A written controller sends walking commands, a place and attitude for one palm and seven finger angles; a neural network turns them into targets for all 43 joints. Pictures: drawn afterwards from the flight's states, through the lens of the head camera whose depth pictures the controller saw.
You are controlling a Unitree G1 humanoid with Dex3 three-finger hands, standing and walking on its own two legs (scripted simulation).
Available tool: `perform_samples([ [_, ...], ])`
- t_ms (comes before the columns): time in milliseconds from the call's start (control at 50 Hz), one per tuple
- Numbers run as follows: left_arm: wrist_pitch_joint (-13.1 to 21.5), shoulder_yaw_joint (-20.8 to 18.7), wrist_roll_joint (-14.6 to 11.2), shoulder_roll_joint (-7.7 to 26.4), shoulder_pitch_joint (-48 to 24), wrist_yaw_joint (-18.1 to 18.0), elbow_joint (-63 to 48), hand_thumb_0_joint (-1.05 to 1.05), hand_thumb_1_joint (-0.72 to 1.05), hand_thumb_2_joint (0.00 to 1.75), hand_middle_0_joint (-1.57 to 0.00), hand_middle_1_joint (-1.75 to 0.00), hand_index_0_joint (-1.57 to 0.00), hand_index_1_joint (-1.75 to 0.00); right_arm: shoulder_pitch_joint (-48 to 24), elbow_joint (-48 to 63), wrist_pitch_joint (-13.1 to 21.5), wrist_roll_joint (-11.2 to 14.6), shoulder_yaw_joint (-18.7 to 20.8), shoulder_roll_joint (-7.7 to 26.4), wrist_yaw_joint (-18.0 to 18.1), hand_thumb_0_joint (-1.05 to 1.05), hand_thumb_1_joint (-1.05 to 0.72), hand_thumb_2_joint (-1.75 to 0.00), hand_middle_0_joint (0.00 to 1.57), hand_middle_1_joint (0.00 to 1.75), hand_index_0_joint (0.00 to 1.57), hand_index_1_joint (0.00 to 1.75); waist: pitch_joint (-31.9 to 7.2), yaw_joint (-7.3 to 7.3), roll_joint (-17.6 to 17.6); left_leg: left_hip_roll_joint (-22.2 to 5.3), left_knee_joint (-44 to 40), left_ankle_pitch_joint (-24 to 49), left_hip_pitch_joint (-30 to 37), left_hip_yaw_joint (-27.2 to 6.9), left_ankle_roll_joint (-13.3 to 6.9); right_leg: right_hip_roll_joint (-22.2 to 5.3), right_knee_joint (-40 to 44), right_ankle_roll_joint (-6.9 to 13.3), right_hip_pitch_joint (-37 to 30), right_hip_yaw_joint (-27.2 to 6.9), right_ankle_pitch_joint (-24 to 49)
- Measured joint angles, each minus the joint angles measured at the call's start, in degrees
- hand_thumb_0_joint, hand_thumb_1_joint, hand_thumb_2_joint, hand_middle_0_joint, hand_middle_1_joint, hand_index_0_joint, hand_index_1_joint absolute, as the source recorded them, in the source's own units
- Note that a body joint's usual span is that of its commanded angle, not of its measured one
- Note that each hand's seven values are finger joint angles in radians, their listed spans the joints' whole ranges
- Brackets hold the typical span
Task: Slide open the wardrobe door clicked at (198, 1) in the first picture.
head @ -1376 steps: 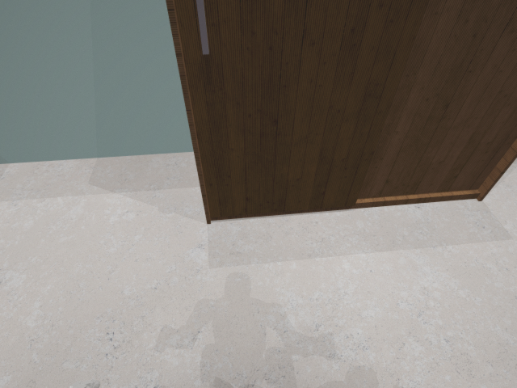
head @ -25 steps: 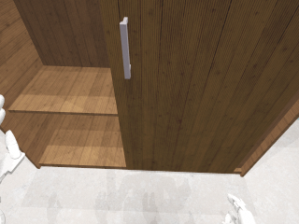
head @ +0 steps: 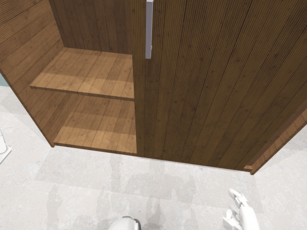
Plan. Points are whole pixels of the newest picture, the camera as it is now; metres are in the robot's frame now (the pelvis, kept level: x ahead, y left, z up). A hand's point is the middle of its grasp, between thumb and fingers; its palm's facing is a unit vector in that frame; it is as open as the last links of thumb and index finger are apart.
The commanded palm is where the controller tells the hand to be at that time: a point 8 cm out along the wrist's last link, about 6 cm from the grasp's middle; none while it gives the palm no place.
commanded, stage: stop stepping back and stand still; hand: left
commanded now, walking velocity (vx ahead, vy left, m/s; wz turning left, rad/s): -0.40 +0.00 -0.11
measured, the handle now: (149, 29) +0.66 +0.07 +0.21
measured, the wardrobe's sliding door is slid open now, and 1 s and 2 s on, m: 0.62 0.62 0.62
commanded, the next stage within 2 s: let the arm hang, fingers relaxed in 0.90 s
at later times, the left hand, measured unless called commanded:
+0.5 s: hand out of the picture +0.12 +0.29 +0.19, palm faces +0.47 -0.81 -0.36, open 7.4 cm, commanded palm +0.06 +0.32 +0.21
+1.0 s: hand out of the picture +0.11 +0.31 +0.18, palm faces +0.46 -0.81 -0.38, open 7.4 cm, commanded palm none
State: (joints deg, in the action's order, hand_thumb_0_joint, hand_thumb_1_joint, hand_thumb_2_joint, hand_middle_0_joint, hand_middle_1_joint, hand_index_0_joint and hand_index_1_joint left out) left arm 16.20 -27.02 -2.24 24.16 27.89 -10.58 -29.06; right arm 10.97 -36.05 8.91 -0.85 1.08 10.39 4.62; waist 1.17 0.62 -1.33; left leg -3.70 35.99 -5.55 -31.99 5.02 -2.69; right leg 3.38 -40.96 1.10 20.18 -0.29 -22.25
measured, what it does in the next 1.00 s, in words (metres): walks backwards: left foot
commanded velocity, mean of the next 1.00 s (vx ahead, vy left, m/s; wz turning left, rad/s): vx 0.09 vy -0.02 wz -0.01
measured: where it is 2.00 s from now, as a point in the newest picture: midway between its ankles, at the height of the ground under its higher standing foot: outside the picture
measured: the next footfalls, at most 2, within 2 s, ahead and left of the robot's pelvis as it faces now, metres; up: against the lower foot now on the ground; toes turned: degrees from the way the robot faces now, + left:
left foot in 0.20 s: -0.02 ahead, +0.16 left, +0.00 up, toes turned +1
right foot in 1.02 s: -0.04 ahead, -0.07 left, +0.00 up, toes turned -4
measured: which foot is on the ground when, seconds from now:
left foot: down 0.00-0.00, up 0.02-0.18, down 0.20-1.00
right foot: down 0.00-0.90, up 0.92-1.00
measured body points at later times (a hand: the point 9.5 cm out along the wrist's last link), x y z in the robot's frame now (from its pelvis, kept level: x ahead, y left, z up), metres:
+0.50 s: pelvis -0.09 +0.03 +0.02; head -0.10 +0.05 +0.47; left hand +0.09 +0.33 +0.21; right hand +0.05 -0.22 -0.06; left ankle -0.03 +0.14 -0.70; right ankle -0.02 -0.10 -0.71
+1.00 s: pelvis -0.11 +0.05 +0.01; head -0.13 +0.07 +0.46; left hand +0.08 +0.36 +0.20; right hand +0.02 -0.19 -0.07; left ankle -0.06 +0.16 -0.71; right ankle -0.07 -0.07 -0.70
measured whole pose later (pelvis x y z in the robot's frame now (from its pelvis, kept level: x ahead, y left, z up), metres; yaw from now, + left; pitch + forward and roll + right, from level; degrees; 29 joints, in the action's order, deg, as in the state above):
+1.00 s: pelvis -0.11 +0.05 +0.01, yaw -3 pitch -4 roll -1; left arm 10.4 -23.4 -0.8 21.4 26.8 -9.8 -23.3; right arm 14.5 -38.5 7.5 -0.4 -0.7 10.2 4.2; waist 0.5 0.1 1.4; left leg -1.4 37.1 -16.0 -17.2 3.1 -1.4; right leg 0.2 -40.3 -0.7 18.5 0.3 -20.9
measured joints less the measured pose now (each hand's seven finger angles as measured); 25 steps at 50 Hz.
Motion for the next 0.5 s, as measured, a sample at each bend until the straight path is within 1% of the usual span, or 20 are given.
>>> perform_samples([
  [20,-0.33,0.42,0.01,-0.64,-0.02,-0.06,0.22,0.02,0.89,0.89,-0.22,-0.30,-0.22,-0.31,-0.48,-0.37,-0.19,0.03,-0.01,-0.08,-0.19,0.01,-0.90,-0.90,0.20,0.30,0.21,0.30,0.28,0.55,-0.04,0.29,0.96,-4.65,-0.27,-0.21,1.45,-0.16,1.22,-0.04,-0.01,-0.32,3.36],
  [40,-0.88,1.28,0.21,-1.27,-0.18,-0.17,0.39,0.02,0.89,0.89,-0.22,-0.30,-0.22,-0.31,-0.68,-0.95,-0.51,0.07,-0.03,-0.14,-0.43,0.01,-0.90,-0.90,0.20,0.30,0.21,0.30,0.21,1.38,0.47,1.20,4.47,-9.58,-0.69,-0.91,2.78,-0.65,1.99,-0.26,0.07,-1.03,4.91],
  [60,-1.62,2.30,0.43,-1.96,-0.33,-0.22,0.53,0.02,0.89,0.89,-0.21,-0.30,-0.22,-0.31,-0.74,-1.65,-0.99,-0.09,-0.19,-0.13,-0.64,0.01,-0.90,-0.90,0.20,0.30,0.21,0.30,-0.12,2.13,1.25,2.30,9.43,-12.93,-1.06,-1.64,3.57,-1.33,3.14,-0.63,0.00,-1.86,5.85],
  [80,-2.37,3.18,0.60,-2.60,-0.38,-0.16,0.59,0.02,0.89,0.89,-0.21,-0.30,-0.22,-0.31,-0.74,-2.21,-1.53,-0.28,-0.53,-0.12,-0.78,0.01,-0.90,-0.90,0.20,0.30,0.21,0.30,-0.54,2.65,2.16,3.18,13.57,-14.96,-0.86,-2.03,4.08,-2.03,4.74,-1.06,-0.22,-2.67,6.81],
  [100,-3.03,3.87,0.77,-3.06,-0.49,-0.02,0.56,0.02,0.89,0.89,-0.21,-0.30,-0.22,-0.31,-0.73,-2.53,-1.99,-0.41,-0.96,-0.19,-0.84,0.01,-0.90,-0.90,0.20,0.30,0.21,0.30,-0.89,2.99,3.19,3.77,15.58,-16.30,0.15,-2.05,4.40,-2.74,6.47,-1.46,-0.39,-3.44,7.93],
  [120,-3.42,4.29,0.91,-3.25,-0.67,0.11,0.60,0.02,0.89,0.89,-0.21,-0.30,-0.21,-0.31,-0.77,-2.57,-2.28,-0.41,-1.40,-0.30,-0.79,0.01,-0.90,-0.90,0.20,0.30,0.21,0.30,-1.14,3.09,4.27,4.09,15.38,-17.28,1.91,-1.89,4.46,-3.43,8.06,-1.81,-0.41,-4.12,9.15],
  [140,-3.66,4.49,1.07,-3.16,-0.85,0.17,0.73,0.02,0.89,0.89,-0.21,-0.30,-0.21,-0.31,-0.82,-2.30,-2.40,-0.35,-1.77,-0.38,-0.68,0.01,-0.90,-0.90,0.21,0.30,0.21,0.30,-1.37,2.87,5.20,4.21,13.13,-17.53,4.26,-1.74,4.33,-4.06,9.25,-2.15,-0.17,-4.61,10.28],
  [160,-3.87,4.55,1.19,-2.93,-1.03,0.20,0.93,0.02,0.89,0.89,-0.21,-0.30,-0.21,-0.31,-0.81,-1.72,-2.40,-0.26,-2.03,-0.29,-0.53,0.01,-0.90,-0.90,0.21,0.30,0.21,0.30,-1.62,2.38,5.77,4.13,9.16,-16.44,7.09,-1.69,4.04,-4.52,9.84,-2.51,0.37,-4.86,11.11],
  [180,-4.16,4.58,1.21,-2.67,-1.25,0.22,1.01,0.02,0.89,0.89,-0.21,-0.30,-0.21,-0.31,-0.71,-0.80,-2.23,-0.09,-2.10,0.11,-0.36,0.01,-0.90,-0.90,0.21,0.30,0.21,0.30,-1.86,1.72,5.60,3.57,4.15,-14.22,10.24,-1.81,3.57,-4.60,9.80,-2.91,1.14,-4.73,11.58],
  [200,-4.44,4.66,1.15,-2.43,-1.43,0.28,0.84,0.02,0.89,0.89,-0.21,-0.30,-0.21,-0.31,-0.39,0.57,-1.86,0.12,-1.94,1.01,-0.13,0.01,-0.90,-0.90,0.21,0.30,0.21,0.30,-2.25,0.90,4.08,2.05,-0.84,-11.03,13.14,-2.84,2.61,-3.87,9.21,-3.29,2.20,-3.82,11.71],
  [220,-4.56,4.55,1.07,-1.79,-2.01,0.41,0.99,0.02,0.89,0.89,-0.21,-0.30,-0.21,-0.31,-0.54,1.22,-1.45,0.40,-1.40,1.38,0.21,0.01,-0.90,-0.90,0.21,0.30,0.21,0.30,-2.09,-0.15,3.37,1.61,-2.79,-11.40,13.54,-3.40,3.35,-3.87,8.01,-3.65,3.39,-3.03,11.50],
  [240,-4.70,4.17,0.88,-0.92,-2.52,0.61,1.50,0.02,0.89,0.89,-0.22,-0.30,-0.22,-0.31,-1.03,1.13,-1.41,0.79,-0.99,1.03,0.45,0.01,-0.90,-0.90,0.21,0.30,0.21,0.30,-1.22,-0.43,4.12,2.22,-2.14,-11.26,13.09,-3.19,3.36,-4.19,7.09,-3.61,3.80,-3.53,10.28],
  [260,-4.88,3.54,0.64,-0.28,-2.18,0.81,1.79,0.02,0.89,0.89,-0.22,-0.30,-0.22,-0.31,-1.24,1.14,-1.45,0.96,-0.97,0.68,0.62,0.01,-0.90,-0.90,0.21,0.30,0.21,0.30,-0.64,-0.52,4.71,2.52,-1.82,-10.81,13.05,-2.76,3.10,-4.21,6.49,-3.22,3.95,-4.21,8.63],
  [280,-5.09,2.81,0.44,0.13,-1.19,0.92,1.77,0.02,0.89,0.89,-0.22,-0.30,-0.22,-0.31,-1.11,1.33,-1.31,0.92,-1.11,0.40,0.69,0.01,-0.90,-0.90,0.21,0.30,0.21,0.30,-0.40,-0.68,4.95,2.51,-1.96,-10.25,13.22,-2.40,2.84,-4.22,5.80,-3.03,3.92,-3.91,7.27],
  [320,-5.34,1.60,0.22,0.58,1.30,0.91,1.07,0.02,0.89,0.89,-0.22,-0.30,-0.22,-0.31,0.08,1.76,-0.52,0.79,-1.46,-0.08,0.53,0.01,-0.90,-0.90,0.20,0.30,0.21,0.30,-0.67,-0.85,4.95,2.09,-2.74,-9.25,13.69,-1.92,2.61,-3.88,5.21,-2.88,2.71,-2.28,6.12],
  [360,-5.02,1.08,0.30,0.63,3.08,0.60,0.39,0.02,0.89,0.89,-0.22,-0.30,-0.22,-0.31,1.71,1.84,0.20,0.80,-1.93,-0.27,0.22,0.01,-0.90,-0.90,0.20,0.30,0.21,0.30,-1.49,-0.66,4.99,1.73,-2.87,-8.83,13.62,-1.61,2.74,-3.42,7.71,-2.35,0.12,-1.09,7.46],
  [400,-4.59,1.61,0.62,-0.31,2.64,0.35,0.65,0.02,0.89,0.89,-0.21,-0.30,-0.22,-0.31,2.51,1.09,0.40,0.55,-2.16,0.15,-0.06,0.01,-0.90,-0.90,0.20,0.30,0.21,0.30,-1.43,-0.30,4.36,1.18,-2.10,-9.18,13.33,-1.68,2.82,-2.85,9.45,-1.54,-0.51,-0.98,11.41],
  [420,-4.44,2.13,0.79,-0.88,1.92,0.29,1.16,0.02,0.89,0.89,-0.21,-0.30,-0.22,-0.31,2.78,0.41,0.25,0.35,-2.17,0.41,-0.15,0.01,-0.90,-0.90,0.21,0.30,0.21,0.30,-1.45,-0.15,4.14,1.10,-1.47,-10.38,13.07,-1.79,2.76,-2.76,9.55,-1.29,-0.54,-0.87,11.72],
  [460,-4.58,3.23,0.91,-2.15,0.62,0.17,2.32,0.02,0.89,0.89,-0.21,-0.30,-0.21,-0.31,3.15,-1.07,-0.46,0.05,-2.09,0.96,-0.21,0.01,-0.90,-0.90,0.21,0.30,0.21,0.30,-1.89,0.11,3.84,1.18,-0.14,-14.00,12.41,-1.86,2.34,-2.70,9.30,-0.71,-0.23,-0.94,10.38],
  [500,-4.98,3.95,0.86,-3.15,-0.14,-0.02,2.97,0.02,0.89,0.89,-0.21,-0.30,-0.21,-0.31,3.19,-2.18,-1.12,-0.23,-1.91,1.53,-0.15,0.01,-0.90,-0.90,0.21,0.30,0.21,0.30,-2.03,-0.01,3.59,1.39,0.79,-15.84,11.95,-1.88,1.83,-2.73,8.77,-0.40,0.16,-1.15,9.36],
])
